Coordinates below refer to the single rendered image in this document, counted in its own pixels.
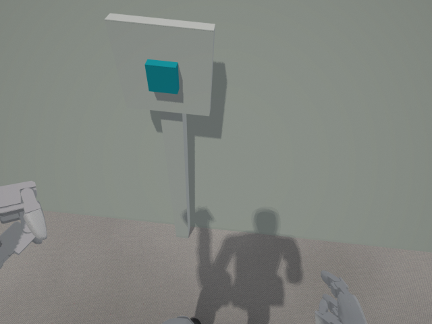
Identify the button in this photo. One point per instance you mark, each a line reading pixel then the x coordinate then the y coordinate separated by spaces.
pixel 162 76

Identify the panel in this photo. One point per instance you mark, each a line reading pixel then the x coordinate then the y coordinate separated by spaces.
pixel 134 39

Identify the robot left hand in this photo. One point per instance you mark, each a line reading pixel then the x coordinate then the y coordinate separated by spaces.
pixel 18 202

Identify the robot right hand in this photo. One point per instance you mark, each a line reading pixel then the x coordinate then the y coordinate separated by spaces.
pixel 345 310

